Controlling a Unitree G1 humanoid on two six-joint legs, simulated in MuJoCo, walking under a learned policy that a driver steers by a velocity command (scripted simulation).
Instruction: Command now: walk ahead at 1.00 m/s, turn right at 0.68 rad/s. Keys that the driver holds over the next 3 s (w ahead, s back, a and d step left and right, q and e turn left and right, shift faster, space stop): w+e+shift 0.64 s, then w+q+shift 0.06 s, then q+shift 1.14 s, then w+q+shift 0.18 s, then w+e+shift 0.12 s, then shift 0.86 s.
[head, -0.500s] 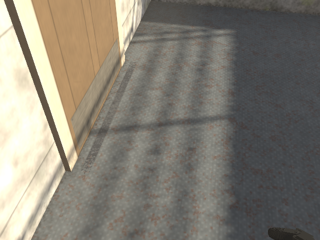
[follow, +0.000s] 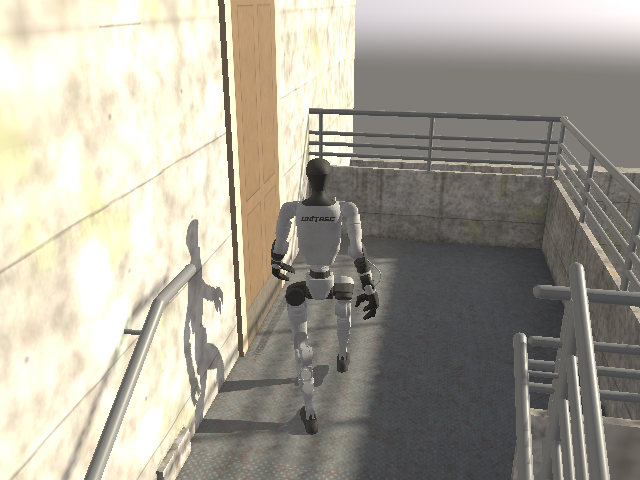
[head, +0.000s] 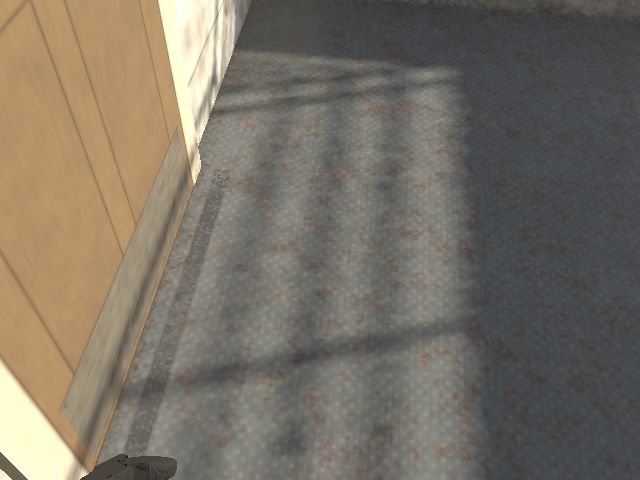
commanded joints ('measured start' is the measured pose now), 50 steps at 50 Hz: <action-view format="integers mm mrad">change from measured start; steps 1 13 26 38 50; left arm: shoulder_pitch -90 319 397 102 163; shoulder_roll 39 150 269 91 186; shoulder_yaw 5 87 116 27 43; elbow -69 88 124 -75 -101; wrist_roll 3 -16 -17 32 9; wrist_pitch -12 -11 -36 -9 14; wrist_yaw -7 66 58 16 56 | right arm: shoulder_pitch -14 -277 -553 -149 2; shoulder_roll -157 -114 -182 -124 -205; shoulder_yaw -22 23 29 -3 -16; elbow -33 -284 -369 -53 -107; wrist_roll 7 -69 -7 0 66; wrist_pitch -12 39 47 0 68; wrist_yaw -27 -5 -11 -12 -24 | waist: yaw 57 29 122 120 124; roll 133 157 -34 131 -113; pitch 84 -4 -62 36 -410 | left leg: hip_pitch -171 -939 -455 -331 -908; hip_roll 216 177 31 356 100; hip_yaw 76 -278 -210 -490 -334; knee -16 1307 403 154 1323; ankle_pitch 1179 -12 361 517 -246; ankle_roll -88 -77 -47 103 -117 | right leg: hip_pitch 249 645 721 21 1052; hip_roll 99 8 91 69 -365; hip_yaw -149 558 505 236 523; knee -134 -582 -367 334 -322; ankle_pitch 83 -193 515 -414 580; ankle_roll -48 -246 -70 37 -186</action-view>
